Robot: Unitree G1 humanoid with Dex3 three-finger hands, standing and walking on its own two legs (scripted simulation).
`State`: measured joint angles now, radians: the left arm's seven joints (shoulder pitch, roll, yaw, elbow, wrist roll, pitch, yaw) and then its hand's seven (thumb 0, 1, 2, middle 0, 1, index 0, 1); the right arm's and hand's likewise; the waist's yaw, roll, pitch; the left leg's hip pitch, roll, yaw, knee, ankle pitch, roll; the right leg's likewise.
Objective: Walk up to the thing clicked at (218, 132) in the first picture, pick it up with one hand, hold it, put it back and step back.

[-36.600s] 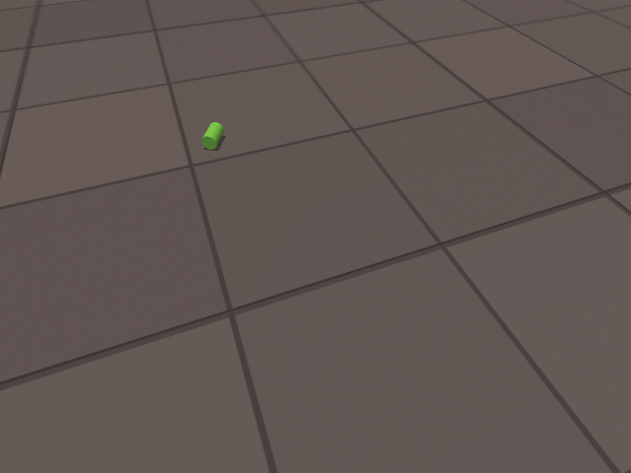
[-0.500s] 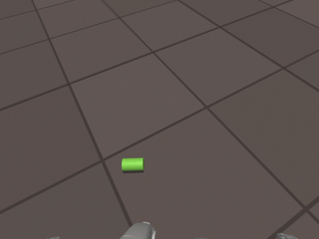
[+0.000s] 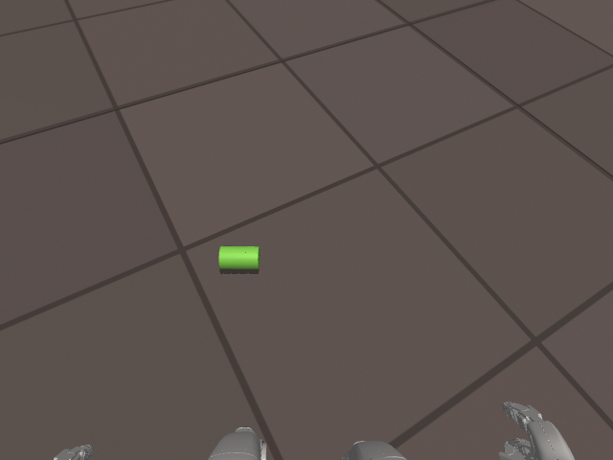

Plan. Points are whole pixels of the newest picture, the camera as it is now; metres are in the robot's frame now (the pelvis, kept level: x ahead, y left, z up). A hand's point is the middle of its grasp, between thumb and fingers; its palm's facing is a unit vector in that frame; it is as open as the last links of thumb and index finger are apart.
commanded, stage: step back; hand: left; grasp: from above
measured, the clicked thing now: (240, 257) +0.78 +0.22 -0.72
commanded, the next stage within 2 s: stand in 1.84 s
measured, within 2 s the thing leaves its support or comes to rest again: neither
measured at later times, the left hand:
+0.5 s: hand out of the picture -0.06 +0.26 -0.14, palm faces +0.06 -0.92 -0.40, open 7.4 cm
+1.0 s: hand out of the picture -0.26 +0.22 -0.13, palm faces +0.08 -0.90 -0.43, open 7.4 cm
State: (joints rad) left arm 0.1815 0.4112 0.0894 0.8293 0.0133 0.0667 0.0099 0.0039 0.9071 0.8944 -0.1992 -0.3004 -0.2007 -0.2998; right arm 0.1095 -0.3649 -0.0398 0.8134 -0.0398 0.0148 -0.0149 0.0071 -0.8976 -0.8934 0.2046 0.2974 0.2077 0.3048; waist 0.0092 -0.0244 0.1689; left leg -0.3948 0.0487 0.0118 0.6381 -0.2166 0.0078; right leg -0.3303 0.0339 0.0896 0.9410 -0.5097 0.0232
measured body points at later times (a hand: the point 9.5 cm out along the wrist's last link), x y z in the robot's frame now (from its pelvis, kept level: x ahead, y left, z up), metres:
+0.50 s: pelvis -0.18 -0.02 +0.00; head -0.12 +0.00 +0.45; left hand -0.06 +0.30 -0.11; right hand -0.08 -0.33 -0.12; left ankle -0.15 +0.09 -0.72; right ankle -0.14 -0.15 -0.66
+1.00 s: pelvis -0.29 -0.06 +0.00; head -0.28 -0.07 +0.45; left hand -0.27 +0.27 -0.10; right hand -0.22 -0.38 -0.13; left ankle -0.28 +0.08 -0.72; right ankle -0.29 -0.18 -0.72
